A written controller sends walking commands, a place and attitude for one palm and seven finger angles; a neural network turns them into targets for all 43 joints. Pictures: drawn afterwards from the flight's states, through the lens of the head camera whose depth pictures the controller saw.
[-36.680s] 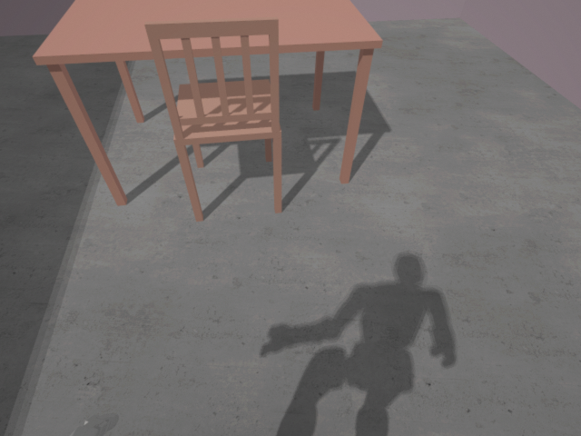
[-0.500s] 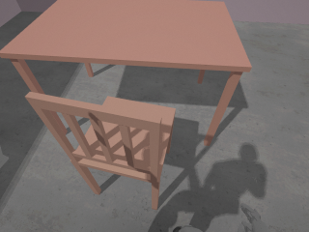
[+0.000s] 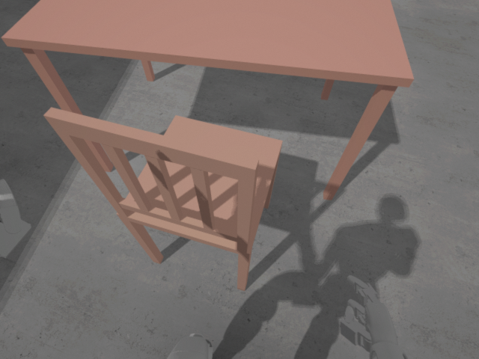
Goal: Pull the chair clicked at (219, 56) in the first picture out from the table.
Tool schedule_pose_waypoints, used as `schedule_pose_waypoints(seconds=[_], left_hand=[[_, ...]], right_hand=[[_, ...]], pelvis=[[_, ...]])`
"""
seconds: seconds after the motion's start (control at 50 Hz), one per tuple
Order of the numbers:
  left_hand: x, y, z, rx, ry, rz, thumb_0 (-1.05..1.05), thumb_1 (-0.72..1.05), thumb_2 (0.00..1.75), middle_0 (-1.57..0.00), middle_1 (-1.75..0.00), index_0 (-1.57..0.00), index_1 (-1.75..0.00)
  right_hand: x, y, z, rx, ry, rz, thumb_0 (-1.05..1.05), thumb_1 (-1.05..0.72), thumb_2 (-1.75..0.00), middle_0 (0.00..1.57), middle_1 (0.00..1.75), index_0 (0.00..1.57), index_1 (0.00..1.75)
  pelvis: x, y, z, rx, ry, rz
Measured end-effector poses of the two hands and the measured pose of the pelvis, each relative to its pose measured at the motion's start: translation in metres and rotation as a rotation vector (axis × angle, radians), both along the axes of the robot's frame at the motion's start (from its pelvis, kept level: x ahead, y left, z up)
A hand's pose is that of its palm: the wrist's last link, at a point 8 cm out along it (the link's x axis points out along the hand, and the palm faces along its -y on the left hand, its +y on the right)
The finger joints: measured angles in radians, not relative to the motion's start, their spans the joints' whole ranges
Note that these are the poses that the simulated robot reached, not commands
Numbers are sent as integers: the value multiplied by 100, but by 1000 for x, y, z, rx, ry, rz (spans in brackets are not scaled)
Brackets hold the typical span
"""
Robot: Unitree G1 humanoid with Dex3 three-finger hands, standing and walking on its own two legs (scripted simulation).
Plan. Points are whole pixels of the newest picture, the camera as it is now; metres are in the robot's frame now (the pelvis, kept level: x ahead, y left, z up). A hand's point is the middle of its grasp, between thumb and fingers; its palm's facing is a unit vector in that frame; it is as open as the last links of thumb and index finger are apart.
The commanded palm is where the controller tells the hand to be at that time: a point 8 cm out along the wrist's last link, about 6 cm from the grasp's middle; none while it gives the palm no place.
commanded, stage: step back with the hand held close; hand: left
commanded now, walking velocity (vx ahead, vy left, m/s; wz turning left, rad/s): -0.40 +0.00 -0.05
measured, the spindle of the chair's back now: (166, 190) +0.43 +0.21 -0.09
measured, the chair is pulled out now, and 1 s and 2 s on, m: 0.29 0.29 0.29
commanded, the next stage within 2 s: stop stepping back and stand still in 0.28 s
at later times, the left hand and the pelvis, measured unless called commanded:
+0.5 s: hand out of the picture +0.10 +0.22 +0.18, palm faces +0.36 -0.75 -0.55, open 7.4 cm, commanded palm +0.04 +0.27 +0.18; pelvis -0.11 -0.02 -0.01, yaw -3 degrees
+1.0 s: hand out of the picture +0.01 +0.25 +0.19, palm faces +0.45 -0.72 -0.53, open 7.4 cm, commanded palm -0.03 +0.27 +0.18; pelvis -0.19 -0.02 +0.00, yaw -3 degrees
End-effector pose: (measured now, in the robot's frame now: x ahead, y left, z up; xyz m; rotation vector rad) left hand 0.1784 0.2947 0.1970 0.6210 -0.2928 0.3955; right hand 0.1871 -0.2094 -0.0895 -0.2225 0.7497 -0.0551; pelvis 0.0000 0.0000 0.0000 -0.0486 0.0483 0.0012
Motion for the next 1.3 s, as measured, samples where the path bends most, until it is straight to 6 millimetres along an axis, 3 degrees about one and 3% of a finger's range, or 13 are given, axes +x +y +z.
schedule_pose_waypoints(seconds=[0.08, 0.2, 0.32, 0.44, 0.52, 0.64, 0.76, 0.86, 0.94, 1.0, 1.08, 1.18, 1.3], left_hand=[[3, -20, -7, -19, 74, -97, 2, 89, 89, -21, -31, -21, -31], [-12, -9, -11, 56, 165, -144, 2, 89, 89, -21, -31, -21, -31], [-49, -6, -13, 43, 119, -141, 2, 89, 89, -21, -31, -21, -31], [-95, -31, 9, 71, -4, -128, 2, 89, 89, -21, -31, -21, -31], [-124, -39, 5, 37, 29, -85, 2, 89, 89, -21, -31, -21, -31], [-149, -26, -19, -95, 112, 4, 1, 89, 89, -21, -31, -21, -31], [-168, -23, -24, -139, 16, -58, 2, 89, 89, -21, -31, -21, -31], [-192, -23, -2, -62, -9, -103, 2, 89, 89, -21, -31, -21, -31], [-210, -13, 17, 19, -34, -63, 2, 89, 89, -21, -31, -21, -31], [-216, -6, 10, 41, -15, 1, 2, 89, 89, -21, -31, -21, -31], [-212, -6, -15, -81, 29, 56, 2, 89, 90, -21, -31, -21, -31], [-198, -20, -42, -222, 70, -2, 2, 89, 90, -20, -31, -21, -31], [-182, -31, -13, -93, 35, -111, 2, 89, 89, -21, -31, -21, -31]], right_hand=[[-14, -16, 11, 4, -4, -80, 1, -90, -90, 20, 30, 20, 30], [-45, -39, 27, -88, -21, -183, 1, -90, -90, 20, 30, 20, 30], [-87, -40, 23, -87, -18, -198, 1, -91, -90, 20, 30, 20, 30], [-135, -38, 3, -3, -31, -143, 1, -90, -90, 20, 30, 20, 30], [-172, -44, -9, 46, 5, -169, 1, -90, -90, 20, 30, 20, 30], [-229, -62, 3, -5, 56, -230, 1, -90, -90, 20, 30, 20, 30], [-259, -78, 23, -139, 25, -216, 1, -90, -90, 20, 30, 20, 30], [-268, -71, 36, -103, -48, -235, 1, -91, -90, 20, 30, 20, 30], [-264, -56, 24, -43, -30, -205, 1, -90, -90, 20, 30, 20, 30], [-258, -47, 7, 2, -18, -172, 1, -90, -90, 20, 30, 20, 30], [-255, -36, -7, 36, 30, -136, 1, -90, -90, 20, 30, 20, 30], [-256, -36, 7, -11, 42, -139, 1, -90, -90, 20, 30, 20, 30], [-245, -43, 25, -44, -22, -163, 1, -90, -90, 20, 30, 20, 30]], pelvis=[[-11, -2, 6, 50, 13, -25], [-28, 7, 4, 59, 22, -28], [-58, 2, 0, 71, -22, -54], [-93, -14, -8, 42, -57, -57], [-117, -23, -6, 31, -87, -55], [-138, -25, 8, 88, -76, -77], [-168, -17, 3, 57, -75, -39], [-180, -13, 9, 40, -86, -30], [-184, -13, 9, 17, -67, -28], [-189, -17, 0, 28, -63, -53], [-195, -18, -1, 1, -74, -35], [-192, -16, 1, 26, -85, -49], [-185, -17, 6, 41, -75, -49]])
